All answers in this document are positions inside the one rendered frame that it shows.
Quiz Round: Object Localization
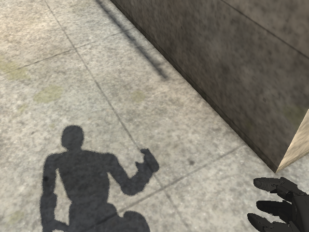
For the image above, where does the right robot hand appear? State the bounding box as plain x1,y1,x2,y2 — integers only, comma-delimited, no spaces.
247,177,309,232

